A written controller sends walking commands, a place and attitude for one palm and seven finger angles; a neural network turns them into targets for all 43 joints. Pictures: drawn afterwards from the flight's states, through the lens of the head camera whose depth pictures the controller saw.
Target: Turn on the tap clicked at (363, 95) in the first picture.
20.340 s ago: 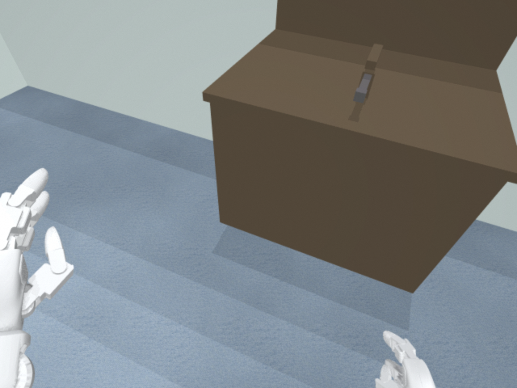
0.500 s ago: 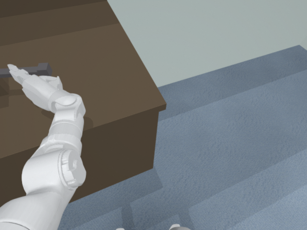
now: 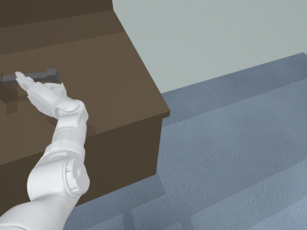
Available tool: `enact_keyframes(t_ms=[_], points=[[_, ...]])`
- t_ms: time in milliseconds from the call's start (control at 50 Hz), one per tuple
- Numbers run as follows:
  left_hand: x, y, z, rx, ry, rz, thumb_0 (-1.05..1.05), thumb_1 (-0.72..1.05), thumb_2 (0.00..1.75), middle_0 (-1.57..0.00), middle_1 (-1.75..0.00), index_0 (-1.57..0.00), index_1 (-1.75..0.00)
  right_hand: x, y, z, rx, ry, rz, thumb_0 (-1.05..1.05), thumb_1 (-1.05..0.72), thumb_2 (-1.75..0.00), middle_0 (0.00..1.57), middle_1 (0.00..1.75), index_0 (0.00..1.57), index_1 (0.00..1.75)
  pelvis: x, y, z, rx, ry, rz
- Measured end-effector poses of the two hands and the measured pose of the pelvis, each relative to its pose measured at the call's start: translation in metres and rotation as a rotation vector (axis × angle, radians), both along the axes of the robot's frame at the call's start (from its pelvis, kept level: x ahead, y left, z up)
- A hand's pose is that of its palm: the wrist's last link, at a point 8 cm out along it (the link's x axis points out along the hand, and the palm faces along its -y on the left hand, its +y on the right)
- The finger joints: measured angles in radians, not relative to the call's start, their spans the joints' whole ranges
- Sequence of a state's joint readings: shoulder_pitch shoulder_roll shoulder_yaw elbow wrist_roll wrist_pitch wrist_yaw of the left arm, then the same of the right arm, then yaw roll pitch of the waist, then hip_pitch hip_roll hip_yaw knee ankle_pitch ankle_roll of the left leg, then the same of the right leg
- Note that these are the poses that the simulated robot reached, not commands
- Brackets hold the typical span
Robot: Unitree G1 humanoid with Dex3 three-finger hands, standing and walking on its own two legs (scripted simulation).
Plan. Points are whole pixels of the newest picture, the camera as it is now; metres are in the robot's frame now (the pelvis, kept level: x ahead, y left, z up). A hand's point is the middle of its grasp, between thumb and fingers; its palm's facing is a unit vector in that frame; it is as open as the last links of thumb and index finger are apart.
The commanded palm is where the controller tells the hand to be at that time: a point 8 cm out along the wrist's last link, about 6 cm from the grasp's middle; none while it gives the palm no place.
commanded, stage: lift the hand up off the lever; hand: left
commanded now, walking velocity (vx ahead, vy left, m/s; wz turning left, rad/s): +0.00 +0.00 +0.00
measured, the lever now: (53, 75) +0.53 +0.26 +0.09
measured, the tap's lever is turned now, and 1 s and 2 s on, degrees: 77 77 77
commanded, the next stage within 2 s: draw the hand back beside the body in 2.00 s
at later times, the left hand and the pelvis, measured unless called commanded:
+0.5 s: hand (61, 82) +0.47 +0.21 +0.12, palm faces +0.82 -0.57 -0.11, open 7.9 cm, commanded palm +0.41 +0.23 +0.13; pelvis -0.01 +0.00 +0.00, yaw +0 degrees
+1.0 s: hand (49, 82) +0.46 +0.23 +0.14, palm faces +0.82 -0.56 -0.10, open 7.9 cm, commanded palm +0.40 +0.24 +0.14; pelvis -0.02 -0.01 +0.01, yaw +1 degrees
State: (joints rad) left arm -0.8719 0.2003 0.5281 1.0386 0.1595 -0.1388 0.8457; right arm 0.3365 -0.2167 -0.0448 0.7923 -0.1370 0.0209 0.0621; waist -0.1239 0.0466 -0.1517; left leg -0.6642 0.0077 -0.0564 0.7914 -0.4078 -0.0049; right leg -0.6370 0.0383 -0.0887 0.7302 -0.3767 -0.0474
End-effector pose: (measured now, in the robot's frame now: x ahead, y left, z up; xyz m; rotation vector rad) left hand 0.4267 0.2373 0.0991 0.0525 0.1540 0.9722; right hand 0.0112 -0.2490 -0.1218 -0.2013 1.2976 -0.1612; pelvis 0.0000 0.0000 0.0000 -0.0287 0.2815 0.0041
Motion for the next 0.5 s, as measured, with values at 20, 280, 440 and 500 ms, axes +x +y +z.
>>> enact_keyframes(t_ms=[20,280,440,500], points=[[0.000,0.001,0.001,0.003,-0.003,0.001,0.02,0.90,0.90,-0.15,-0.15,-0.15,-0.15,0.002,0.000,0.000,-0.002,-0.005,0.002,0.01,-0.91,-0.89,0.20,0.30,0.20,0.30,0.000,0.000,0.000,0.000,0.000,0.001],[-0.006,-0.006,0.013,-0.005,0.003,-0.022,0.02,0.90,0.90,-0.15,-0.15,-0.15,-0.15,0.011,0.000,0.002,0.004,-0.034,0.007,0.01,-0.91,-0.89,0.20,0.30,0.20,0.30,-0.001,0.000,0.004,0.003,-0.024,0.003],[-0.010,-0.010,0.023,0.023,-0.018,-0.006,0.02,0.90,0.90,-0.15,-0.15,-0.15,-0.15,0.009,-0.001,0.001,0.004,-0.045,0.013,0.01,-0.91,-0.89,0.20,0.30,0.20,0.30,-0.006,-0.002,0.004,0.006,-0.036,0.005],[-0.010,-0.010,0.028,0.024,-0.021,-0.010,0.02,0.90,0.90,-0.15,-0.15,-0.15,-0.15,0.008,-0.002,0.001,0.002,-0.049,0.007,0.01,-0.91,-0.89,0.20,0.30,0.20,0.30,-0.008,-0.003,0.005,0.007,-0.039,0.003]])
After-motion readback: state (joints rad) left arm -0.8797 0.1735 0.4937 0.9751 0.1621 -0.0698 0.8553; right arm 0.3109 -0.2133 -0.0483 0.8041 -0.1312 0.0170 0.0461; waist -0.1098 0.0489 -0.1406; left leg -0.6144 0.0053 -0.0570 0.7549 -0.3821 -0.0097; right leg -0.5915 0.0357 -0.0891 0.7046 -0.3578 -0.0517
